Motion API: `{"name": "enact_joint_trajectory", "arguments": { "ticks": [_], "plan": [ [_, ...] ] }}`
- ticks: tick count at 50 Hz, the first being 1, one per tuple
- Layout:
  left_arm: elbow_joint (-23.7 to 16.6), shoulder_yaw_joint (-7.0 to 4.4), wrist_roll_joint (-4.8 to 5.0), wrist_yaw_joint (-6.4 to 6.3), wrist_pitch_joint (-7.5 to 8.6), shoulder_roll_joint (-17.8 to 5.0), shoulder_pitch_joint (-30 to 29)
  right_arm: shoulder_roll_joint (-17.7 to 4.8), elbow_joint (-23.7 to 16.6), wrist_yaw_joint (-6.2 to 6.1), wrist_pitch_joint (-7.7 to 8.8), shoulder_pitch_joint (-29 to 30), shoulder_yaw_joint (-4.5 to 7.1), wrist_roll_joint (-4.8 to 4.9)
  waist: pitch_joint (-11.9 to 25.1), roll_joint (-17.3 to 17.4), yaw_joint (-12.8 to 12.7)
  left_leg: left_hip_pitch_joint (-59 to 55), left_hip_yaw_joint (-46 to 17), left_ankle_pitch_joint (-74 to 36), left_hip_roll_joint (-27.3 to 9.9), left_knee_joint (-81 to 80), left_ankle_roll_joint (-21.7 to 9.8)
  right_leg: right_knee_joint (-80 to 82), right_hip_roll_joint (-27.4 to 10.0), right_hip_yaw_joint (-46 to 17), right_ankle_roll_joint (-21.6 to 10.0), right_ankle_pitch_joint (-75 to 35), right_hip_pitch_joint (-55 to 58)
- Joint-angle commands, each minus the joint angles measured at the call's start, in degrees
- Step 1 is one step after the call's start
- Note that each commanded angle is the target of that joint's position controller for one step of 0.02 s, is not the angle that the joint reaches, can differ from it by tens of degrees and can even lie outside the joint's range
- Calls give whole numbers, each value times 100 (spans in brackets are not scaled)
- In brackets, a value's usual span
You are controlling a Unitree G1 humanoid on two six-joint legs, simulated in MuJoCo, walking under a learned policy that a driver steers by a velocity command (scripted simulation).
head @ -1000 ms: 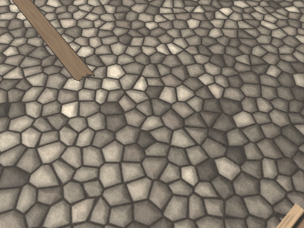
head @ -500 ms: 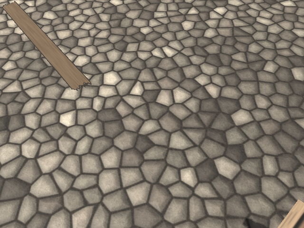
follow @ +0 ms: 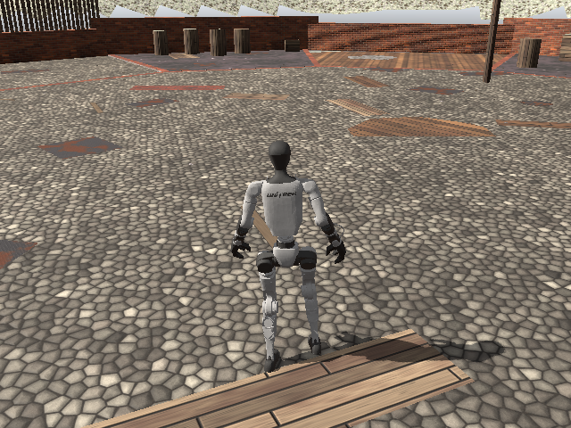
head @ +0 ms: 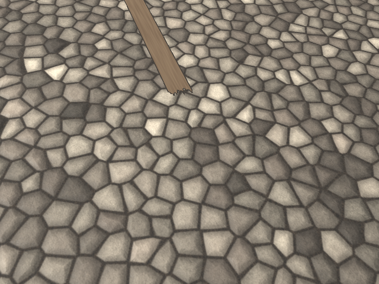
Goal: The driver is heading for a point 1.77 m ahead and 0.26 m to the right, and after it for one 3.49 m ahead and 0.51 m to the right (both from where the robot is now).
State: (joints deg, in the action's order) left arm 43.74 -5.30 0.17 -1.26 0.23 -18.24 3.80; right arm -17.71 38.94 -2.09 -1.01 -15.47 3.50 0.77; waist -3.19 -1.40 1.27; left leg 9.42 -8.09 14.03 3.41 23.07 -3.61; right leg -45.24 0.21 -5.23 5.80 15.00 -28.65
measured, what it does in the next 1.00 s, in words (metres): walks ahead, turning right: right foot, then left foot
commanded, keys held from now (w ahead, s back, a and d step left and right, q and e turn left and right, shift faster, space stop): no key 0.24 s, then e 0.42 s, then w+e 0.30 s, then w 0.04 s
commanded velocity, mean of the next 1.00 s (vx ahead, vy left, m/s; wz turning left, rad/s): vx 0.09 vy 0.00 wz -0.20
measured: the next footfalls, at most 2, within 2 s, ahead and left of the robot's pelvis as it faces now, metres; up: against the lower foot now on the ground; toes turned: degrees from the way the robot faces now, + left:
right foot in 0.16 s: +0.12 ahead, -0.14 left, +0.00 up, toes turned +7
left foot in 0.46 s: +0.06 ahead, +0.11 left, +0.00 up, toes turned -4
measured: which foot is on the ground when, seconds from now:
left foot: down 0.00-0.16, up 0.18-0.44, down 0.46-0.82, up 0.84-1.00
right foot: up 0.00-0.14, down 0.16-0.50, up 0.52-0.80, down 0.82-1.00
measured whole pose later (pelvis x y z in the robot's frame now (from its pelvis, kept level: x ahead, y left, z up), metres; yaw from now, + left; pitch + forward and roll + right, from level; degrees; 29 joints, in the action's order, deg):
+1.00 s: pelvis +0.10 -0.08 +0.00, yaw -17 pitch +1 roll +2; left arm 43.0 -2.3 0.7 0.9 2.6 -15.5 19.4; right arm -18.5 40.7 0.3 4.6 -10.2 4.3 0.0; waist -1.5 2.2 -1.2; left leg 30.0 -1.1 16.0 -3.1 58.6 0.6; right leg -22.4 3.2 -2.3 -4.6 15.8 -7.2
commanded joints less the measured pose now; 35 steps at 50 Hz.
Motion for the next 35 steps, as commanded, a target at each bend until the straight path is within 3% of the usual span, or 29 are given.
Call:
{"name": "enact_joint_trajectory", "arguments": {
  "ticks": [1,5,6,7,8,9,10,11,12,14,16,19,22,23,24,25,26,27,28,29,31,33,35],
  "plan": [
    [-443,-61,22,57,139,-445,-350,-1054,-398,-18,-8,93,297,-19,452,1022,93,-421,-1230,-2336,-1369,-176,-891,439,82,92,14,21,-35],
    [-410,-68,46,155,236,-517,-132,-902,-452,-9,-74,328,210,3,602,1086,35,-432,-1511,-2762,-1340,299,-737,1286,126,238,-222,-51,709],
    [-369,-69,28,177,272,-498,17,-848,-466,-19,-72,462,177,36,592,1045,-112,-353,-1534,-2547,-1224,428,-599,1955,112,278,-334,-630,1098],
    [-370,-72,-52,171,312,-549,121,-750,-445,-23,-37,426,133,20,611,891,-201,-153,-1506,-2221,-1030,553,-371,2564,-100,89,-482,-1679,1654],
    [-435,-103,-169,138,332,-869,294,-476,-477,-19,15,228,40,-160,1039,97,-108,156,-1065,-1226,-593,1253,-56,2525,-997,-774,-779,-3276,2507],
    [-379,-82,-249,123,289,-1022,227,-384,-444,-30,27,-257,21,-202,938,-1004,256,1004,-540,1817,162,2014,332,2276,-1832,-1770,-1727,-4862,2825],
    [-258,29,-167,154,301,-607,422,-722,-433,-57,-1,-229,99,-179,1040,-1071,106,1189,-417,2785,30,2760,644,2418,-2277,-2346,-2377,-4329,2586],
    [-253,71,-99,177,324,-523,346,-998,-364,-67,-39,-74,198,-84,845,-740,1,1373,-379,2610,-71,3382,780,2461,-2057,-2076,-2351,-3707,2519],
    [-218,66,-74,178,318,-563,272,-964,-299,-81,-81,55,224,-52,831,-576,-7,1526,-352,2338,-105,3628,858,2453,-1767,-1729,-2112,-3105,2527],
    [-166,180,-30,203,309,-395,-19,-625,-206,-64,-162,111,139,-98,688,-574,99,1240,-267,1890,-385,3054,989,2567,-1401,-1296,-1786,-2473,2161],
    [-110,129,6,187,197,-556,-68,-324,-175,-24,-122,258,35,-99,565,-799,41,823,249,1641,-347,1984,1034,2538,-971,-911,-1639,-2510,1968],
    [-115,-13,65,134,76,-957,176,-485,-102,-82,-70,377,107,-8,730,-840,-168,631,445,976,-148,1135,963,2428,-1010,-1262,-1754,-2466,2258],
    [-177,-18,174,77,-4,-935,22,-490,28,-93,-31,182,144,-26,723,-844,-7,71,549,-13,-74,-47,695,2373,-917,-1470,-1577,-1926,1969],
    [-185,2,186,45,-12,-853,49,-606,17,-88,-5,179,178,-72,769,-716,-3,-352,436,-427,-256,-147,551,2275,-816,-1418,-1386,-1681,1595],
    [-256,52,141,31,7,-677,-1,-860,-4,-99,5,53,245,-142,847,-245,21,-716,104,-839,-762,-79,289,1919,-614,-1139,-1125,-1308,1084],
    [-342,88,140,43,21,-452,-8,-1150,76,-74,-18,99,343,-169,641,967,-149,-561,-385,-1061,-1204,-196,-165,1357,81,-307,-798,-214,614],
    [-296,82,116,60,26,-524,75,-998,-42,-46,-2,257,312,-229,508,1351,-57,-545,-948,-1507,-1849,-480,-649,675,319,77,-590,693,285],
    [-275,-7,129,78,21,-699,111,-831,-147,-67,32,397,265,-291,467,1444,19,-550,-1232,-2180,-2309,-554,-1019,-475,262,187,-489,1796,-29],
    [-219,-93,166,78,-19,-804,219,-735,-196,-93,74,474,217,-290,414,1174,-30,-518,-1165,-2809,-2404,-497,-1146,-1394,193,87,-417,2118,-222],
    [-179,-115,176,80,-86,-752,379,-705,-201,-100,123,644,202,-195,323,934,-165,-547,-836,-3106,-2321,-367,-1040,-1669,59,-21,-351,1934,-375],
    [-216,-35,147,99,-177,-488,308,-758,-132,-101,157,697,230,-76,238,872,-128,-751,-249,-3336,-2030,-269,-825,-1352,-68,136,-191,1411,-516],
    [-372,28,143,178,-196,-386,144,-853,-75,-106,94,629,274,-78,343,991,-16,-833,110,-3383,-1904,-223,-808,-842,-129,433,-72,1107,-265],
    [-550,87,181,284,-210,-353,-58,-967,-49,-96,46,498,322,-55,508,1072,160,-751,269,-2165,-1917,-438,-774,-163,-179,681,-138,887,182]
  ]
}}
Keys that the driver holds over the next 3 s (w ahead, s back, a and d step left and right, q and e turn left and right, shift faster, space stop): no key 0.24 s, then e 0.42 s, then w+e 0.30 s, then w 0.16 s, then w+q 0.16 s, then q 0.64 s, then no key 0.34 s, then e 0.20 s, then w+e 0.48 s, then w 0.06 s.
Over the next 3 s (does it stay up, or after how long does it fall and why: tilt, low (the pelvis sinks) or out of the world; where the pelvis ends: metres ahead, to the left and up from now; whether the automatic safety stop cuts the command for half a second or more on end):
stays up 0.56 -0.24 0.00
